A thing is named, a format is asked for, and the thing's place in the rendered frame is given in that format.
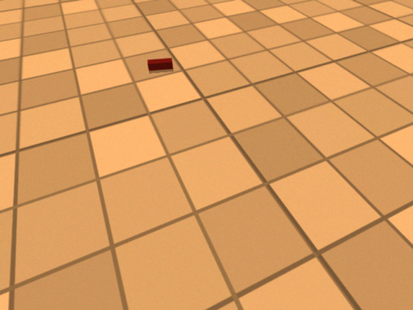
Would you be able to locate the carton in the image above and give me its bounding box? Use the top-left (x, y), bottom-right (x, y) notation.
top-left (148, 58), bottom-right (173, 71)

